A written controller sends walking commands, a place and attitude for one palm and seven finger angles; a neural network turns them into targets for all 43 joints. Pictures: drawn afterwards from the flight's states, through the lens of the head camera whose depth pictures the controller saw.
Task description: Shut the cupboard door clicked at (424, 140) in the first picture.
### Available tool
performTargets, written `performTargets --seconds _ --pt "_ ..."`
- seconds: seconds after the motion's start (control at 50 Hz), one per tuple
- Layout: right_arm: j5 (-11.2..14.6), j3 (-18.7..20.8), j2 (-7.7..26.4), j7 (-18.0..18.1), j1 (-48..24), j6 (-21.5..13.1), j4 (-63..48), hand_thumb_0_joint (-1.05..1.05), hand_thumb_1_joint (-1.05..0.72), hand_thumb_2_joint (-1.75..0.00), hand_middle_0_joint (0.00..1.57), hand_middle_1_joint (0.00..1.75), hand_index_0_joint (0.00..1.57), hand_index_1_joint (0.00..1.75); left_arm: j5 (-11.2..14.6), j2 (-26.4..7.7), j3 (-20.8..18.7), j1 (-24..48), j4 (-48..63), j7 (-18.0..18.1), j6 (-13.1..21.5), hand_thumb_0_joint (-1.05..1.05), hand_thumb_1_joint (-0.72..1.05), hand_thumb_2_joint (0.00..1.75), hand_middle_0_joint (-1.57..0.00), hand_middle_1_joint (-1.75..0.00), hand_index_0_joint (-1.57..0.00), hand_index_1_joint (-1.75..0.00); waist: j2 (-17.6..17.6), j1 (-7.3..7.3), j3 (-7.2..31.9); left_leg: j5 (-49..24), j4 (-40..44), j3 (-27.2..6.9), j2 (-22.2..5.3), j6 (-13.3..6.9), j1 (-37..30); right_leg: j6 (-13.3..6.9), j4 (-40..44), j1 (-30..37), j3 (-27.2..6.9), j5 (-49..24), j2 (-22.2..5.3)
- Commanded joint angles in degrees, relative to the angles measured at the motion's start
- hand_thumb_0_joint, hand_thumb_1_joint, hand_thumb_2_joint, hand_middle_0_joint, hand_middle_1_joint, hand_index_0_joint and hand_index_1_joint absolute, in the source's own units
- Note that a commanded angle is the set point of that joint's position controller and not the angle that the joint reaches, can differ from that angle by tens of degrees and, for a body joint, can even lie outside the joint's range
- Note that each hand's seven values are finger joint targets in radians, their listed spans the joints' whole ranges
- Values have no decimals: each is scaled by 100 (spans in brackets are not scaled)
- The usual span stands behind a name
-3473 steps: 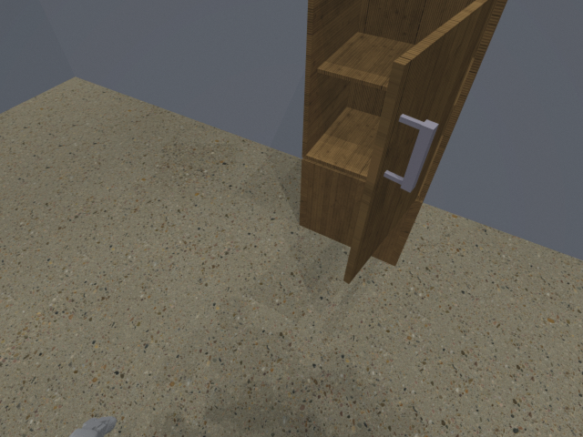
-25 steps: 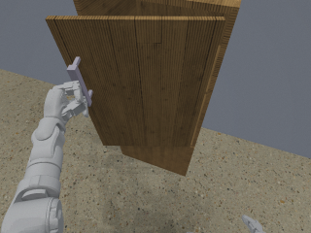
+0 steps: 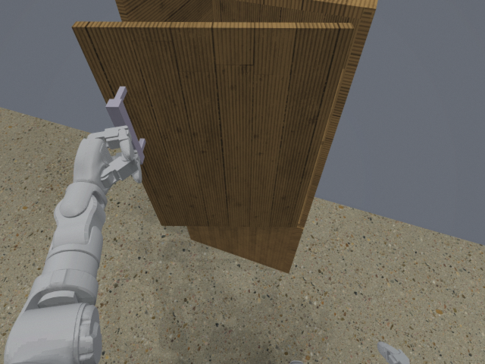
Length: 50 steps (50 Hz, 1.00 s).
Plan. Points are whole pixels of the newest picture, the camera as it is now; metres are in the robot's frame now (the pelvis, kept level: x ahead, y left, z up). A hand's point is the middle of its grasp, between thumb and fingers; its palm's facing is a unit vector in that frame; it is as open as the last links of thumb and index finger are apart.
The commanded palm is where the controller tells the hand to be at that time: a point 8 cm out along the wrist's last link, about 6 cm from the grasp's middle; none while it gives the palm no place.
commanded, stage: push the door shut along its arc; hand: left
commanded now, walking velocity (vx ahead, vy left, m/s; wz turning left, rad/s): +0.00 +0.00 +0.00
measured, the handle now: (130, 127) +0.50 +0.22 +0.10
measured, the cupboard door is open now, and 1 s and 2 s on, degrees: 19 3 0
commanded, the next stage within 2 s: pull the fist back off the door in 1.42 s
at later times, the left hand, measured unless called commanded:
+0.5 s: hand (140, 134) +0.48 +0.19 +0.11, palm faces -0.13 -0.99 -0.01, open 3.1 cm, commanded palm +0.47 +0.24 +0.11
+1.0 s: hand (155, 115) +0.53 +0.17 +0.11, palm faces -0.25 -0.97 +0.01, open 3.1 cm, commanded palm +0.53 +0.21 +0.11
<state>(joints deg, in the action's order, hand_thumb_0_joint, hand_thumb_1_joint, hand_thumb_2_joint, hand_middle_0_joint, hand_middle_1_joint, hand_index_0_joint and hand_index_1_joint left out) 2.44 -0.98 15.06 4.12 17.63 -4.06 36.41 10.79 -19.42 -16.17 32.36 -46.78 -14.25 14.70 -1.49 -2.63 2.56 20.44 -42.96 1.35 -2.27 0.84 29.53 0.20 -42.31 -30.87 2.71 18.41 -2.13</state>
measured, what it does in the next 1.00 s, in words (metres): stands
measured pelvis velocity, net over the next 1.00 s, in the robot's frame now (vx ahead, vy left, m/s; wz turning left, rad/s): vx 0.00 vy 0.02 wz -0.02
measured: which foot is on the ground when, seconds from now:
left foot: down 0.00-1.00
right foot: down 0.00-1.00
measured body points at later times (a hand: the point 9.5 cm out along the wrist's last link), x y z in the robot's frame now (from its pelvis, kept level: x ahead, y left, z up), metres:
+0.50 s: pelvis +0.00 +0.00 -0.01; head +0.08 +0.01 +0.43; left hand +0.48 +0.25 +0.11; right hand +0.03 -0.28 -0.12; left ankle +0.01 +0.13 -0.71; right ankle +0.03 -0.12 -0.71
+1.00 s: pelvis +0.00 +0.02 -0.02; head +0.12 +0.03 +0.41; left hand +0.54 +0.23 +0.11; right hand -0.01 -0.26 -0.13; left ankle +0.01 +0.13 -0.71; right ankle +0.03 -0.12 -0.71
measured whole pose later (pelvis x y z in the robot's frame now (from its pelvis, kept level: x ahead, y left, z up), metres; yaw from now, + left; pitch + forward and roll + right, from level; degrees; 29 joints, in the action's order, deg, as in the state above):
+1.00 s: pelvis +0.00 +0.02 -0.02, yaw -1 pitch +18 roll -2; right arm 0.7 -2.3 16.5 3.3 22.6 -2.9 37.7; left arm 6.8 -36.0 -19.1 64.0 -74.1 -28.0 13.9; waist -1.5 -12.0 3.4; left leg 23.9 -53.5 0.4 -3.2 -0.3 47.9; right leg 1.1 -48.7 -47.3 3.1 19.5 -1.4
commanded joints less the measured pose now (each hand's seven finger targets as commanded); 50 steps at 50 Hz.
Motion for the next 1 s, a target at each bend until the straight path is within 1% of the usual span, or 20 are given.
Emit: performTargets --seconds 0.0,0.1,0.12,0.16,0.2,0.26,0.3,0.34,0.36,0.42,0.44,0.54,0.56,0.6,0.66,0.72,0.74,0.78,0.9,0.98 --pt "-8 268 857 90 118 -198 -530 0 -90 -90 20 30 20 30 33 -1422 -152 3267 937 -92 468 0 90 90 -130 -150 -130 -150 30 -248 1682 -614 577 -138 266 -178 -549 -108 533 666 -140 -918 240" --pt "-35 256 908 91 258 -200 -440 0 -90 -90 20 30 20 30 13 -1632 -217 3673 337 -331 556 0 90 90 -130 -150 -130 -150 -161 -287 1977 -810 436 -177 271 -156 -533 -130 371 598 -145 -1130 229" --pt "-41 249 939 94 312 -192 -459 0 -90 -90 20 30 20 30 41 -1692 -291 3520 106 -380 542 0 90 90 -130 -150 -130 -150 -27 -261 1968 -867 393 -178 286 -175 -441 -137 351 642 -145 -1175 244" --pt "-33 244 981 89 351 -159 -434 0 -90 -90 20 30 20 30 52 -1868 -364 3679 -163 -492 504 0 90 90 -130 -150 -130 -150 179 -324 1926 -783 356 -167 272 -176 -189 -105 338 683 -190 -1196 217" --pt "-36 249 998 84 427 -151 -411 0 -90 -90 20 30 20 30 20 -1827 -229 4102 -220 -594 501 0 90 90 -130 -150 -130 -150 -13 -456 1908 -777 306 -190 263 -179 -201 -102 303 458 -183 -1176 223" --pt "-62 278 1047 78 554 -126 -400 0 -90 -90 20 30 20 30 19 -2130 -448 4124 -370 -737 541 0 90 90 -130 -150 -130 -150 -125 -403 2314 -1029 178 -198 267 -171 -213 -115 175 591 -197 -1431 224" --pt "-51 272 1062 71 611 -98 -402 0 -90 -90 20 30 20 30 41 -2072 -341 4201 -501 -868 506 0 90 90 -130 -150 -130 -150 -12 -502 2262 -1001 135 -182 258 -190 -111 -93 185 528 -211 -1454 238" --pt "-62 289 1118 86 700 -71 -358 0 -90 -90 20 30 20 30 51 -2385 -542 4370 -596 -939 533 0 90 90 -130 -150 -130 -150 -2 -522 2295 -957 83 -202 244 -198 9 -87 158 507 -232 -1403 244" --pt "-53 287 1110 83 706 -54 -378 0 -90 -90 20 30 20 30 34 -2311 -456 4351 -650 -986 516 0 90 90 -130 -150 -130 -150 -191 -542 2314 -947 73 -187 252 -194 -21 -95 151 418 -229 -1374 247" --pt "-72 295 1125 85 837 -55 -324 0 -90 -90 20 30 20 30 47 -2170 -293 4710 -673 -1056 514 0 90 90 -130 -150 -130 -150 -213 -687 2303 -972 20 -248 244 -214 -94 -100 120 179 -163 -1279 284" --pt "-82 322 1167 77 887 -37 -285 0 -90 -90 20 30 20 30 20 -2420 -479 4711 -708 -1064 511 0 90 90 -130 -150 -130 -150 -208 -647 2457 -992 8 -273 214 -197 -126 -93 108 187 -170 -1285 287" --pt "-84 314 1203 78 999 16 -254 0 -90 -90 20 30 20 30 -33 -2627 -521 4946 -887 -1187 478 0 90 90 -130 -150 -130 -150 -240 -759 2491 -1019 -83 -292 192 -207 -39 -90 66 20 -151 -1258 315" --pt "-83 295 1181 68 991 10 -243 0 -90 -90 20 30 20 30 -41 -2397 -295 5077 -987 -1227 434 0 90 90 -130 -150 -130 -150 -422 -842 2331 -879 -92 -267 205 -208 10 -81 104 -152 -160 -1117 314" --pt "-90 298 1239 63 1078 27 -223 0 -90 -90 20 30 20 30 -91 -2749 -515 5127 -1114 -1232 408 0 90 90 -130 -150 -130 -150 -367 -820 2338 -849 -119 -310 184 -206 88 -100 82 -179 -156 -1036 326" --pt "-115 310 1217 53 1155 11 -182 0 -90 -90 20 30 20 30 -135 -2555 -305 5504 -993 -1290 434 0 90 90 -130 -150 -130 -150 -697 -938 2650 -1159 -218 -361 167 -188 -283 -104 15 -445 -107 -1159 337" --pt "-138 298 1246 38 1252 9 -188 0 -90 -90 20 30 20 30 -67 -2575 -372 5460 -1132 -1360 399 0 90 90 -130 -150 -130 -150 -558 -938 2685 -1313 -246 -386 164 -196 -311 -128 -21 -470 -44 -1198 374" --pt "-145 303 1268 34 1252 21 -165 0 -90 -90 20 30 20 30 -107 -2749 -468 5607 -1115 -1369 382 0 90 90 -130 -150 -130 -150 -552 -952 2765 -1316 -274 -403 140 -187 -289 -108 -39 -483 -63 -1209 372" --pt "-147 287 1260 22 1263 27 -166 0 -90 -90 20 30 20 30 -163 -2756 -413 5723 -1248 -1377 331 0 90 90 -130 -150 -130 -150 -613 -993 2588 -1218 -294 -404 143 -182 -175 -103 -35 -610 -49 -1111 367" --pt "-164 287 1288 0 1366 29 -151 0 -90 -90 20 30 20 30 -282 -2856 -392 6046 -1458 -1400 279 0 90 90 -130 -150 -130 -150 -554 -1138 2641 -1249 -422 -442 117 -195 -140 -105 -98 -841 -26 -1042 397" --pt "-193 285 1286 7 1452 19 -101 0 -90 -90 20 30 20 30 -327 -2869 -324 6372 -1480 -1490 240 0 90 90 -130 -150 -130 -150 -775 -1203 2848 -1539 -540 -477 109 -189 -279 -118 -177 -977 -11 -1205 401"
